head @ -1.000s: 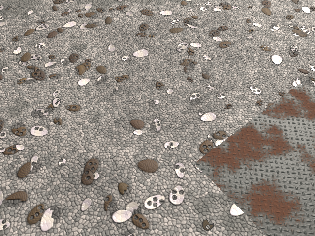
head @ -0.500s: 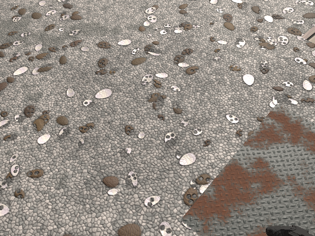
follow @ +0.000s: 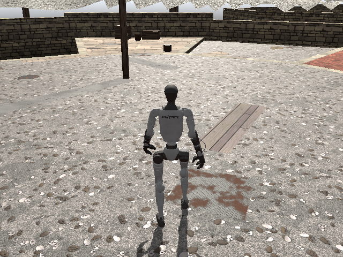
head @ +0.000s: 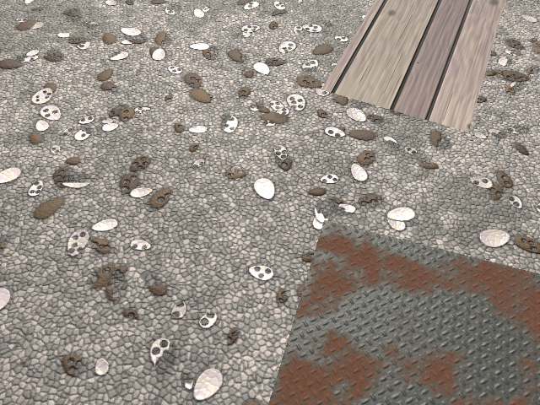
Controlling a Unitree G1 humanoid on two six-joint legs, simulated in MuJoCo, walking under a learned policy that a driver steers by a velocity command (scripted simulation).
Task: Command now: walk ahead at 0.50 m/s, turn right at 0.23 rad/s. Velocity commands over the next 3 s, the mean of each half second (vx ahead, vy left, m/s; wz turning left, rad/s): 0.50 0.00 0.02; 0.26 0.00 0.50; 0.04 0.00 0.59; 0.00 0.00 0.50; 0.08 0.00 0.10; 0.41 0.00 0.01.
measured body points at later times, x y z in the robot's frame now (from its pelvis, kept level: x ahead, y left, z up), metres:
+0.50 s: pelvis +0.26 -0.04 +0.00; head +0.28 -0.05 +0.45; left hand +0.23 +0.22 -0.13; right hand +0.39 -0.28 -0.13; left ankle +0.40 +0.11 -0.69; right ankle +0.17 -0.11 -0.74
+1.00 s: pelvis +0.44 +0.01 +0.00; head +0.48 +0.04 +0.44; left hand +0.49 +0.30 -0.13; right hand +0.59 -0.23 -0.12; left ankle +0.45 +0.07 -0.74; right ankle +0.57 -0.13 -0.67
